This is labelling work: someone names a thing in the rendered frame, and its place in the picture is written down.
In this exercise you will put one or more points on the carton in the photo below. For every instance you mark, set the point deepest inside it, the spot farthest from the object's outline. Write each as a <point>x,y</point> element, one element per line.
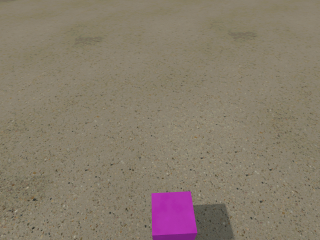
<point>173,216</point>

